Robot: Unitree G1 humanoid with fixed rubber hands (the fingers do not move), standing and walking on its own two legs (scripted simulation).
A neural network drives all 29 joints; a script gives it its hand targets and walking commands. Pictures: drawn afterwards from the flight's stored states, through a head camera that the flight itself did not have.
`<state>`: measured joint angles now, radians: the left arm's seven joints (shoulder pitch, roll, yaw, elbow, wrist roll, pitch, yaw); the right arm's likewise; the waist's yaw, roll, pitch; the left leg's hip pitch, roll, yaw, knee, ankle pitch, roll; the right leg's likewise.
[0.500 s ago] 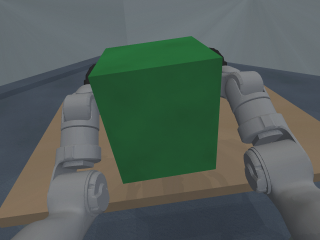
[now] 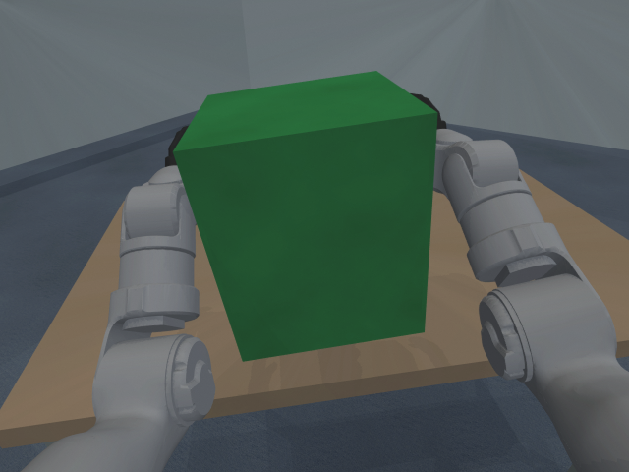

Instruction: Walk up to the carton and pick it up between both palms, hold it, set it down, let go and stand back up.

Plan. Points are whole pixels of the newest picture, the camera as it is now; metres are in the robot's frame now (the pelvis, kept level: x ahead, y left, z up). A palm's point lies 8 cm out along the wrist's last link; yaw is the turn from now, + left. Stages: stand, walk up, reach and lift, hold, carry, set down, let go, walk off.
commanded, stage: set down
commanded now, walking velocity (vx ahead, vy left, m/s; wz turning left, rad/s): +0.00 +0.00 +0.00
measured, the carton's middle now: (312, 209) +0.34 -0.01 +0.26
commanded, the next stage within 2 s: none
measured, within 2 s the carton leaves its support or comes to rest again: neither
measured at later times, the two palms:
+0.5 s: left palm (197, 202) +0.43 +0.15 +0.23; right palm (412, 172) +0.42 -0.15 +0.26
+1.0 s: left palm (199, 206) +0.44 +0.15 +0.22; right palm (407, 184) +0.43 -0.15 +0.24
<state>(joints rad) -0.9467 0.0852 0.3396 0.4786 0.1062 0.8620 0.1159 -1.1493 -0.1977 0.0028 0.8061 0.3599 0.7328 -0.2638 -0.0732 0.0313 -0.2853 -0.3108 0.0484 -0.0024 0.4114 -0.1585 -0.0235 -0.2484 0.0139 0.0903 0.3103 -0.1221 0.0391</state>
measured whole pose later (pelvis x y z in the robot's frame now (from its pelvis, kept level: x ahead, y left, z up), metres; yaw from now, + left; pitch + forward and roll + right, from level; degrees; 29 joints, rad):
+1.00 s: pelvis +0.01 +0.00 +0.00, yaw +0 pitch +3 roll -2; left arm -0.98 0.06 0.37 0.71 0.14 0.48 0.13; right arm -1.06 -0.16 -0.06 0.91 0.32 0.29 -0.19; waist -0.05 0.02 -0.12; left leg -0.28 0.05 0.00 0.41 -0.18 -0.02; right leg -0.20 0.01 0.09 0.27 -0.12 0.04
